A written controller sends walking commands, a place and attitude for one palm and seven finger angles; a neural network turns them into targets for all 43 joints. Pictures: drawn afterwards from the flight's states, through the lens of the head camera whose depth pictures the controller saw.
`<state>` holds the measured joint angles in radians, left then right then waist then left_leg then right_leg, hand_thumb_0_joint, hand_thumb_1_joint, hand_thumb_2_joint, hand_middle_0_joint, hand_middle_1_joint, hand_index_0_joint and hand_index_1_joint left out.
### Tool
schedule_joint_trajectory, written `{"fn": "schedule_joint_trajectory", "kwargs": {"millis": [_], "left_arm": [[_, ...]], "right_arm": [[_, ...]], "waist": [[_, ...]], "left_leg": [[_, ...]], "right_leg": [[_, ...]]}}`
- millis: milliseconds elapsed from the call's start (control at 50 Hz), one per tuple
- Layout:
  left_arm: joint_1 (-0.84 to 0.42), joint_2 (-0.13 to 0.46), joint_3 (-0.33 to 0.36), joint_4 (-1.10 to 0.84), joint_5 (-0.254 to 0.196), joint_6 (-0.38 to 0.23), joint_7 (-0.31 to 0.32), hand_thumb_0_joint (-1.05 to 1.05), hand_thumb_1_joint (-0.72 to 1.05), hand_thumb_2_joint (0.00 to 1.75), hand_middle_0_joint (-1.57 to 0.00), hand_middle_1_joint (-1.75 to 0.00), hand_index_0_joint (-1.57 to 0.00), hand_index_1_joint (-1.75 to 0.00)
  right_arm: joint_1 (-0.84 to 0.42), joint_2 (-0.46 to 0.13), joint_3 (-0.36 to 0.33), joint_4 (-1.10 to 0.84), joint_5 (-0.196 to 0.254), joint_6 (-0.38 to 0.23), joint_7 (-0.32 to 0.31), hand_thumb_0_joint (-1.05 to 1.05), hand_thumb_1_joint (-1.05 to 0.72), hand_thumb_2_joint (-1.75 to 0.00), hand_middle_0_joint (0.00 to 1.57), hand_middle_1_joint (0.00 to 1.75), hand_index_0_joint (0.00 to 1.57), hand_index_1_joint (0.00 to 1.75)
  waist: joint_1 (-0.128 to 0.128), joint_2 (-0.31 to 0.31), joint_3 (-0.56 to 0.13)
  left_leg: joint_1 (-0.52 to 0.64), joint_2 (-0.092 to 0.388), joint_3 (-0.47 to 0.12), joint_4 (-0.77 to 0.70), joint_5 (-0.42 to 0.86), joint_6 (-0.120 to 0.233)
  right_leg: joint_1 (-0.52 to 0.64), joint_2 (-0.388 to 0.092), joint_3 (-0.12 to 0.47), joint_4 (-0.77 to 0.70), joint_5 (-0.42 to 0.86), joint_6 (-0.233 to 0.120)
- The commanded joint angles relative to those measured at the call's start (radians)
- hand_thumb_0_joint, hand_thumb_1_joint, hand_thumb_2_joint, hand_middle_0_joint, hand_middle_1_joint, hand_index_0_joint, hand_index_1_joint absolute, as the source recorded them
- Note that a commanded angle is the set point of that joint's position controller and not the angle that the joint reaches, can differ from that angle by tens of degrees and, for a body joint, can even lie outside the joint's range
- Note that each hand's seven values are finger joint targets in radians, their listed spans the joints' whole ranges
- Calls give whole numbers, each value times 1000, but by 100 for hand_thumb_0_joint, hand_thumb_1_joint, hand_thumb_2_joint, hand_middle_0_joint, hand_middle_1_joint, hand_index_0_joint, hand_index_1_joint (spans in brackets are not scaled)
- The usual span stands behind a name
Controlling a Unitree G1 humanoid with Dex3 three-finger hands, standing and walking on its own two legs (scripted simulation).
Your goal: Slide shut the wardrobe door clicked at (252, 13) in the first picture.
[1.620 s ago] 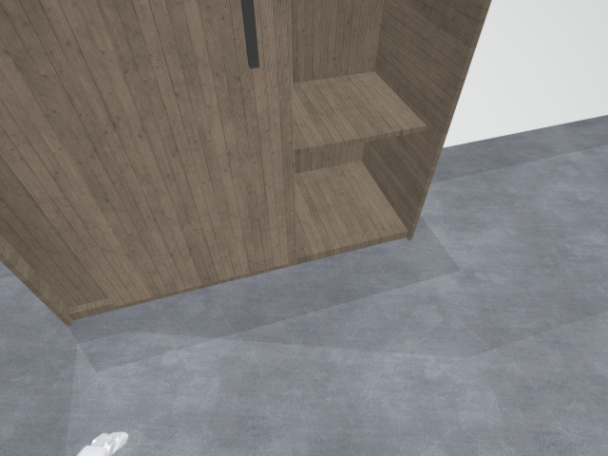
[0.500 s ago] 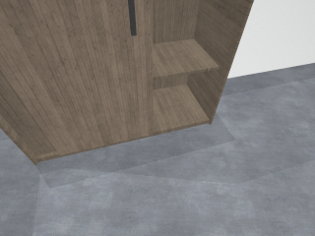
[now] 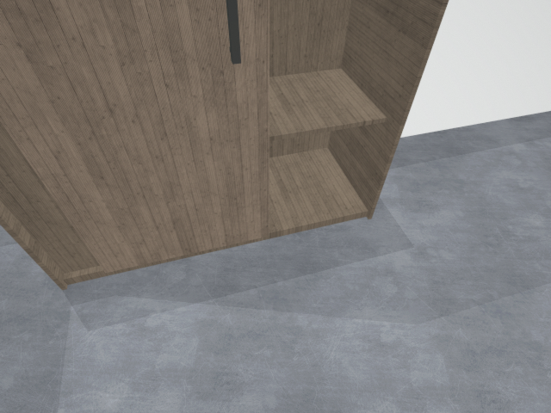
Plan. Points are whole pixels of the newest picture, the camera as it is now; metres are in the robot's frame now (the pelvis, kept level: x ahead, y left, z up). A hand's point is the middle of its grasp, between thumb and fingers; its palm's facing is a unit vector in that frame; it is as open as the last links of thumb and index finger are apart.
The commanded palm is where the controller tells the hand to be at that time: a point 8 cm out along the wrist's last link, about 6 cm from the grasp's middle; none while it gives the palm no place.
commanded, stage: walk to a spot facing it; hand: left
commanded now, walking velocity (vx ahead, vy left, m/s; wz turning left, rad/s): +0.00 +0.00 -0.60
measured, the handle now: out of the picture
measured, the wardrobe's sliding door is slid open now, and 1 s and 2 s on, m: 0.51 0.51 0.51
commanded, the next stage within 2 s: turn to face it in 1.46 s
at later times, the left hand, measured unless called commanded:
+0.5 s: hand out of the picture +0.05 +0.15 -0.16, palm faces -0.17 -0.95 -0.27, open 7.4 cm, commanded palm none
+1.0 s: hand out of the picture +0.14 +0.17 -0.18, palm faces -0.38 -0.90 -0.21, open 7.4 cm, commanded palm none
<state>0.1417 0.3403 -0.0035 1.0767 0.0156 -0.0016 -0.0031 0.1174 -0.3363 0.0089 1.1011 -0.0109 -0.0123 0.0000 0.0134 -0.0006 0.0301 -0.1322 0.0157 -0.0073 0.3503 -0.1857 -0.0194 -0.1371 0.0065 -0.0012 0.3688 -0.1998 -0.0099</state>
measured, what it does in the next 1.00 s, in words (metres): steps on the spot, turning right: left foot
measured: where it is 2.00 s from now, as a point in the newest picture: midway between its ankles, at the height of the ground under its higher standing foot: outside the picture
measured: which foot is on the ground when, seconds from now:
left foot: down 0.00-0.32, up 0.34-0.90, down 0.92-1.00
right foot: down 0.00-0.92, up 0.94-1.00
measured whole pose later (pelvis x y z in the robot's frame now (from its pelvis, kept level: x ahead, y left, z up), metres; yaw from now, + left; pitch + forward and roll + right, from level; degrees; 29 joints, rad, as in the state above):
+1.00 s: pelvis +0.02 -0.01 -0.01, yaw -29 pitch +1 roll -1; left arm 0.35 0.26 0.10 0.95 0.03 0.04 -0.03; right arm 0.24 -0.20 -0.03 0.90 -0.02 -0.03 -0.01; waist 0.03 -0.04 -0.05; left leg -0.17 0.01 0.04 0.44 -0.29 0.03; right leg -0.42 0.12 0.10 0.80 -0.38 -0.01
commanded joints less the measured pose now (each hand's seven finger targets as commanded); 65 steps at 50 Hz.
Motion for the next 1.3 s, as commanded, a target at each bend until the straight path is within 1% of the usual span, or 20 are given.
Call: {"fn": "schedule_joint_trajectory", "kwargs": {"millis": [0, 120, 180, 220, 280, 300, 320, 360, 460, 660, 760, 840, 880, 900, 920, 940, 960, 1020, 1160, 1280], "left_arm": [[15, 104, 26, -68, -4, 10, 18, 0, 90, 90, -20, -30, -20, -30], [46, 93, 50, -142, 2, 39, 6, 0, 90, 90, -20, -30, -20, -30], [67, 53, 58, -172, 3, 49, -2, 0, 90, 90, -20, -30, -20, -30], [87, 36, 68, -189, 1, 51, -7, 0, 90, 90, -20, -30, -20, -30], [221, 46, 85, -163, 10, 34, -13, 0, 90, 90, -20, -30, -20, -30], [232, 152, 107, -168, 23, 16, 1, 0, 90, 90, -20, -30, -20, -30], [249, 188, 110, -178, 10, 18, 14, 0, 90, 90, -20, -30, -20, -30], [169, 121, 110, -200, 5, 22, 25, 0, 90, 90, -20, -30, -20, -30], [156, 71, 101, -210, -2, 5, 21, 0, 90, 90, -20, -30, -20, -30], [231, 64, 114, -188, 8, -15, 4, 0, 90, 90, -20, -30, -20, -30], [227, 77, 116, -193, 12, -16, 2, 0, 90, 90, -20, -30, -20, -30], [152, 83, 120, -224, 9, -7, 0, 0, 90, 90, -20, -30, -20, -30], [114, 38, 111, -246, 2, -8, -6, 0, 90, 90, -20, -30, -20, -30], [117, -25, 101, -260, -8, -10, -19, 0, 90, 90, -20, -30, -20, -30], [69, -7, 109, -288, -1, -16, -22, 0, 90, 90, -20, -30, -20, -30], [55, 21, 121, -295, 11, -17, -32, 0, 90, 90, -20, -30, -20, -30], [82, 20, 127, -268, 19, -7, -37, 0, 90, 90, -20, -30, -20, -30], [129, -28, 119, -226, 26, 11, -58, 0, 90, 90, -20, -30, -20, -30], [8, -87, 91, -242, 21, 22, -61, 0, 90, 90, -20, -30, -20, -30], [-158, -118, 68, -274, 11, 6, -68, 0, 90, 90, -20, -30, -20, -30]], "right_arm": [[33, -91, -27, -62, -1, -2, -26, 0, -90, -90, 20, 30, 20, 30], [48, -123, -65, -137, -4, 18, -37, 0, -90, -90, 20, 30, 20, 30], [38, -137, -82, -170, -5, 13, -36, 0, -90, -90, 20, 30, 20, 30], [13, -125, -89, -194, -8, 10, -36, 0, -90, -90, 20, 30, 20, 30], [-29, -101, -98, -215, -5, 21, -33, 0, -90, -90, 20, 30, 20, 30], [14, -17, -85, -234, 1, 31, -27, 0, -90, -90, 20, 30, 20, 30], [-24, -3, -81, -265, 1, 36, -27, 0, -90, -90, 20, 30, 20, 30], [-19, -23, -92, -240, 0, 43, -26, 0, -90, -90, 20, 30, 20, 30], [25, 3, -93, -206, -5, 42, -22, 0, -90, -90, 20, 30, 20, 30], [-28, -3, -93, -258, -17, 20, -6, 0, -90, -90, 20, 30, 20, 30], [-15, 14, -88, -277, -8, 2, -2, 0, -90, -90, 20, 30, 20, 30], [97, 17, -89, -259, 3, -17, -12, 0, -90, -90, 20, 30, 20, 30], [241, -35, -100, -217, 7, -31, -30, 0, -90, -90, 20, 30, 20, 30], [283, -125, -118, -215, -4, -33, -37, 0, -90, -90, 20, 30, 20, 30], [259, -158, -121, -236, -1, -31, -36, 0, -90, -90, 20, 30, 20, 30], [206, -124, -106, -260, -6, -34, -33, 0, -90, -90, 20, 30, 20, 30], [158, -76, -89, -259, -9, -38, -30, 0, -90, -90, 20, 30, 20, 30], [161, -14, -69, -240, -9, -59, -32, 0, -90, -90, 20, 30, 20, 30], [363, 41, -47, -149, -5, -80, -44, 0, -90, -90, 20, 30, 20, 30], [434, 24, -58, -96, -19, -70, -45, 0, -90, -90, 20, 30, 20, 30]], "waist": [[-16, -3, -52], [-17, 66, -33], [-8, 193, -30], [6, 201, -36], [74, 54, -83], [62, -300, -64], [74, -331, -45], [40, -232, -13], [13, -69, -77], [50, -121, -38], [51, -135, -45], [-1, -151, -52], [-71, -27, -97], [-99, 244, -94], [-90, 265, -4], [-58, 137, 71], [-17, 172, 88], [16, 104, 116], [-29, 150, 131], [-70, 156, 149]], "left_leg": [[32, 112, -29, 25, 156, 20], [15, 190, -38, 42, 104, 59], [-24, 328, -105, -23, 195, 161], [-55, 358, -78, 12, 298, 189], [-156, 231, 87, 317, 150, 59], [-366, 73, 155, 565, -256, -25], [-425, 15, 53, 723, -419, -32], [-422, 55, -30, 802, -293, -17], [-413, 52, -28, 779, -142, -46], [-449, 44, -17, 608, -181, -52], [-323, -2, -3, 407, -213, -29], [-41, -50, 10, 151, -161, 4], [327, 49, -56, -25, -155, 36], [418, 295, -355, -156, -411, 91], [265, 473, -493, -227, -530, 157], [120, 462, -466, -251, -498, 192], [31, 409, -403, -254, -502, 164], [-18, 267, -114, -226, -249, 83], [155, 257, 78, -121, 374, 67], [235, 274, 219, -49, 673, 104]], "right_leg": [[-68, -115, 127, 3, 222, -9], [-207, -45, 112, 187, 168, 0], [-260, -2, 23, 458, -220, 25], [-231, -43, 32, 493, -313, 22], [-31, -59, 18, 157, 22, 19], [36, -264, 365, -31, 232, -34], [-31, -382, 559, -82, 398, -125], [-95, -299, 479, -100, 153, -147], [-11, -204, 371, -52, 205, -120], [-11, -176, 528, -191, -353, -170], [-61, -142, 543, -188, -325, -181], [-228, -77, 511, -137, -268, -148], [-488, 22, 396, 28, -317, -68], [-676, 130, 233, 293, -366, -27], [-719, 54, 104, 500, -328, 5], [-677, 5, 99, 611, -257, 20], [-654, -5, 101, 675, -192, 27], [-626, -27, 45, 819, -16, 39], [-747, -69, -45, 805, 67, 49], [-595, -29, -177, 400, 19, -2]]}}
